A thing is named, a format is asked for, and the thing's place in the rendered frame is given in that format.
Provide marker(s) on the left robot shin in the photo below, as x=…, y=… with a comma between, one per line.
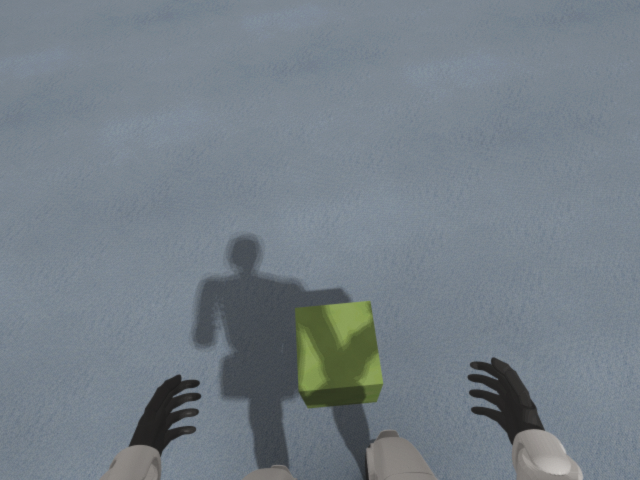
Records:
x=281, y=467

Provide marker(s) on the left robot forearm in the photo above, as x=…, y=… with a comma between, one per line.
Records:
x=138, y=462

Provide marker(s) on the right robot hand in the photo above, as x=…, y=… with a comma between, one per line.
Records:
x=518, y=412

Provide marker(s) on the right robot forearm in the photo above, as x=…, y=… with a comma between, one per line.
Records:
x=539, y=455

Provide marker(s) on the carton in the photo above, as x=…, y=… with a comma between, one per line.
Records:
x=337, y=355

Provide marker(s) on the robot right thigh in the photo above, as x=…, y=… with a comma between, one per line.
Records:
x=395, y=458

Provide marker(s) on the left robot hand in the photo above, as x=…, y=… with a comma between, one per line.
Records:
x=152, y=429

